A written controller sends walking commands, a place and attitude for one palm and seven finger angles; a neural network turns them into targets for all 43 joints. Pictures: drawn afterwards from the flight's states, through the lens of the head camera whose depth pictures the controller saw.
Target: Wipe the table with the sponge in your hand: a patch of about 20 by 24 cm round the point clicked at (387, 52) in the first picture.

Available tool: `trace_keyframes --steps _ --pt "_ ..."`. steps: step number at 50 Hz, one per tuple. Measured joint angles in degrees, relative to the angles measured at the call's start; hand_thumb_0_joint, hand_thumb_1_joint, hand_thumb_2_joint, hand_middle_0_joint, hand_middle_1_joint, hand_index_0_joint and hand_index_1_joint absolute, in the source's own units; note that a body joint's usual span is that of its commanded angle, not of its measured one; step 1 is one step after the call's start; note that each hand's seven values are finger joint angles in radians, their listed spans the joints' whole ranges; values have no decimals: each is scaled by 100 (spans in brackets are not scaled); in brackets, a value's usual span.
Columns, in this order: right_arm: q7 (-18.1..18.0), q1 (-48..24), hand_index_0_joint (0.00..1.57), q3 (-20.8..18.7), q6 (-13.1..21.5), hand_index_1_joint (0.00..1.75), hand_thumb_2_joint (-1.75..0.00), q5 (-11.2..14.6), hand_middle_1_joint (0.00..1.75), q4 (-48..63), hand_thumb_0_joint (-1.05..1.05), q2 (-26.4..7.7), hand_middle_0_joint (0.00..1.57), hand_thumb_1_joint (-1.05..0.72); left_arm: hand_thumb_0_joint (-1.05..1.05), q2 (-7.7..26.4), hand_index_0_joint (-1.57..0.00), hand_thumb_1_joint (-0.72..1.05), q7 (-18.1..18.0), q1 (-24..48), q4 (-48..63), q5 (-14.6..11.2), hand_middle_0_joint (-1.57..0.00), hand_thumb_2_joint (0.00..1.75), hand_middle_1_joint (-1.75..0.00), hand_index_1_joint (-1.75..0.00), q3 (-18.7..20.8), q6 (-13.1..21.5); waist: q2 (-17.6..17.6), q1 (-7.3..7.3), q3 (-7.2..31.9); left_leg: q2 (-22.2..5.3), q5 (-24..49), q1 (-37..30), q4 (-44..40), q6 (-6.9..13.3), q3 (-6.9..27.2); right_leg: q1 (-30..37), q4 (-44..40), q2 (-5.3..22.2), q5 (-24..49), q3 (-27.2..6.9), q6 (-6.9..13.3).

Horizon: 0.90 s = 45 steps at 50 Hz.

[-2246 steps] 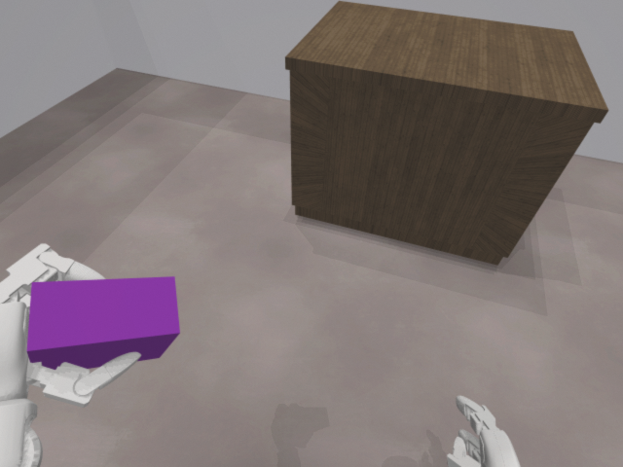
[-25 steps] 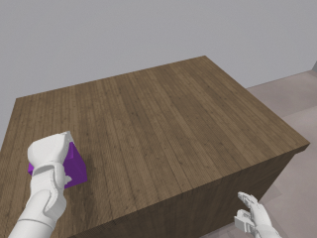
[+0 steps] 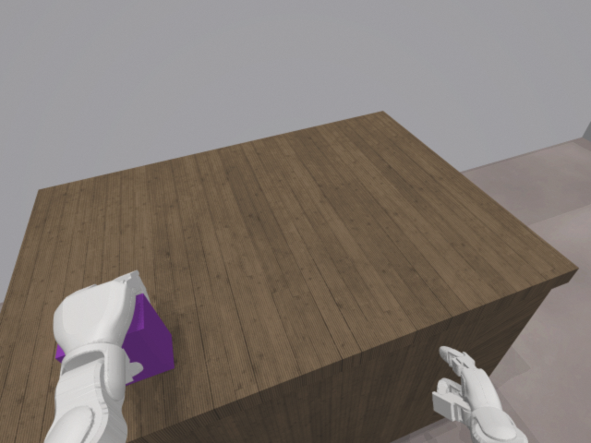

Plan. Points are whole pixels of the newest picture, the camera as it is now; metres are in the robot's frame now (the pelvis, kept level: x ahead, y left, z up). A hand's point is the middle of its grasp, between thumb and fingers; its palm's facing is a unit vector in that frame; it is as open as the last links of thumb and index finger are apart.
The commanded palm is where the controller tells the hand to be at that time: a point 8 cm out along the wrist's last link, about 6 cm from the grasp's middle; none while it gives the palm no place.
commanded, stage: wipe back along the first lane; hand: left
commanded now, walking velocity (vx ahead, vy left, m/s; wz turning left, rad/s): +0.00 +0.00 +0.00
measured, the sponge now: (127, 351) +0.21 +0.28 +0.02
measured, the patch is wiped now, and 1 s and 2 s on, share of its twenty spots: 1.00 1.00 1.00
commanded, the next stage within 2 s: lift the sponge slowly off the table in 0.10 s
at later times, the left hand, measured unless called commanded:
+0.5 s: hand (126, 358) +0.18 +0.25 +0.07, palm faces +0.06 -0.14 -0.99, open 10.0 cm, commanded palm +0.15 +0.24 +0.12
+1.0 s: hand (110, 361) +0.17 +0.25 +0.09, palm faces +0.07 -0.14 -0.99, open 10.0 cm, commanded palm +0.14 +0.25 +0.16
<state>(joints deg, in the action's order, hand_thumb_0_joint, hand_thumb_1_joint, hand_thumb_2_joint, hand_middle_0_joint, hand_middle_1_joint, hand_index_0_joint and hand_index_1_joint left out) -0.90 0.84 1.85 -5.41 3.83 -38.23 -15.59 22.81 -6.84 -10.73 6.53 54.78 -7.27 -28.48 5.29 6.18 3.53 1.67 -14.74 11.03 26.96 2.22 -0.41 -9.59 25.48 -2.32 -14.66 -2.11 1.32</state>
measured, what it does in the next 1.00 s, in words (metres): stands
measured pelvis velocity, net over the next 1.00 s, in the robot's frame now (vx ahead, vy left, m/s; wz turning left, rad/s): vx -0.02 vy -0.02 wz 0.01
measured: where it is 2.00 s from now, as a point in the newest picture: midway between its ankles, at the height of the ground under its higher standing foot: outside the picture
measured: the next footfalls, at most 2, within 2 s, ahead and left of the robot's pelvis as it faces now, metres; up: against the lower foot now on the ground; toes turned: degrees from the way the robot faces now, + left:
none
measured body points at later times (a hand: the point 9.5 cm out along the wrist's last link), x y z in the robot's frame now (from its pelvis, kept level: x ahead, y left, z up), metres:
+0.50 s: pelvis -0.01 -0.01 +0.00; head -0.05 -0.05 +0.45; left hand +0.18 +0.25 +0.12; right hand +0.24 -0.21 -0.07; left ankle +0.00 +0.09 -0.74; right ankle -0.01 -0.11 -0.74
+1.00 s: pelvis -0.02 -0.02 +0.00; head -0.07 -0.06 +0.45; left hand +0.16 +0.26 +0.14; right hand +0.25 -0.21 -0.06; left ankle +0.00 +0.09 -0.74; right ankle -0.01 -0.11 -0.74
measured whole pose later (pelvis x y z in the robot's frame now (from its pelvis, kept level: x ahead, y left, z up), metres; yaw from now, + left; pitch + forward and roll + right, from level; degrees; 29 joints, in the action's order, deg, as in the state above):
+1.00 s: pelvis -0.02 -0.02 +0.00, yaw +0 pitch -6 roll +0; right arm -2.3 -1.3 2.3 -3.0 2.3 -40.1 -15.2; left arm 25.0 -1.9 -13.1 12.4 52.1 -6.7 -27.1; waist 6.3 8.1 0.9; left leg 0.0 -12.4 6.4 25.0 0.4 0.8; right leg -4.6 23.0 -4.0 -12.1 -1.2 3.2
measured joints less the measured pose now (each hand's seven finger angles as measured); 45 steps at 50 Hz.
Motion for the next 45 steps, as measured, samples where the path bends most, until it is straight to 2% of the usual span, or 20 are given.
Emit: trace_keyframes --steps 4,12,18,26,32,45 --pt "30 -23 16 -10 -10 29 -90 12 30 3 1 16 20 -90 1 -51 -71 -48 -17 -27 47 90 -66 107 -144 -139 -124 -67 14 10 -21 1 30 -11 -4 -5 9 7 11 0 18 10 8" --pt "110 -34 17 24 -11 29 -90 14 30 19 1 75 20 -90 1 -38 -71 -48 -38 -359 328 -3 -66 107 -144 -139 -142 -8 36 17 -8 -43 37 -81 7 -37 -11 64 22 -44 40 -13 36" --pt "95 -75 17 29 3 29 -90 -10 30 -26 1 72 20 -90 1 -73 -72 -48 13 -238 269 3 -67 107 -143 -138 -217 -94 40 64 -65 -57 78 -136 -12 -64 22 120 17 -60 66 18 68" --pt "92 -106 18 46 53 30 -90 -56 30 -54 1 101 20 -90 0 -39 -73 -49 134 -412 483 -102 -68 107 -141 -137 -176 -17 48 89 -105 -102 113 -248 -61 -110 35 230 -34 -104 106 24 114" --pt "11 -150 19 75 99 30 -90 -93 30 -117 1 101 20 -90 0 18 -74 -50 225 -252 354 -156 -70 107 -140 -135 -164 -13 41 140 -173 -134 151 -325 -97 -146 71 321 -91 -137 150 55 154" --pt "-95 -216 20 71 223 31 -90 -151 30 -155 1 65 20 -90 -1 192 -76 -51 466 -277 459 -293 -72 107 -138 -133 78 115 77 161 -246 -180 208 -428 -160 -187 102 452 -210 -184 235 75 194"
